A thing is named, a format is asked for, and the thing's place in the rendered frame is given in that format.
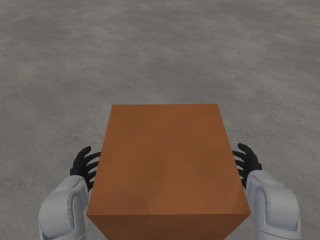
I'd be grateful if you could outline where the left robot hand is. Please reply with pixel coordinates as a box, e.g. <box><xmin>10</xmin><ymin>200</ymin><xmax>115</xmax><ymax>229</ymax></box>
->
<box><xmin>70</xmin><ymin>146</ymin><xmax>101</xmax><ymax>192</ymax></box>

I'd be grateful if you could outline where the robot left forearm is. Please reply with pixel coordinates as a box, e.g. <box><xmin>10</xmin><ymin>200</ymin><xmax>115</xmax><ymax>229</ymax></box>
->
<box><xmin>38</xmin><ymin>175</ymin><xmax>89</xmax><ymax>240</ymax></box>

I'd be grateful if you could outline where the carton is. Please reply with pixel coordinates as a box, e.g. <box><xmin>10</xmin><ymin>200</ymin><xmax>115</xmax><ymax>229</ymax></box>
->
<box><xmin>86</xmin><ymin>104</ymin><xmax>251</xmax><ymax>240</ymax></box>

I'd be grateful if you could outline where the robot right forearm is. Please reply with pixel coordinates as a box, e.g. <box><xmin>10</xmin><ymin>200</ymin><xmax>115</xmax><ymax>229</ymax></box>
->
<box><xmin>246</xmin><ymin>170</ymin><xmax>301</xmax><ymax>240</ymax></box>

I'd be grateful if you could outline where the right robot hand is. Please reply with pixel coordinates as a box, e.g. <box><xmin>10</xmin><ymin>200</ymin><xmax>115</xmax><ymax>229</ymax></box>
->
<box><xmin>232</xmin><ymin>143</ymin><xmax>262</xmax><ymax>189</ymax></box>

